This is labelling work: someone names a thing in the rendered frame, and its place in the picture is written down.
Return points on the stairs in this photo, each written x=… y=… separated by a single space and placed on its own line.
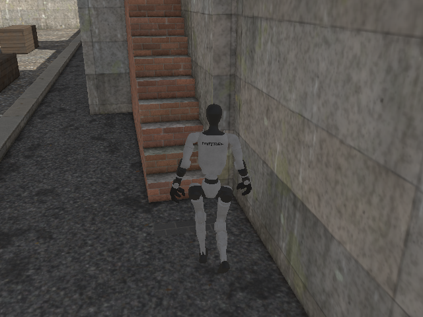
x=164 y=103

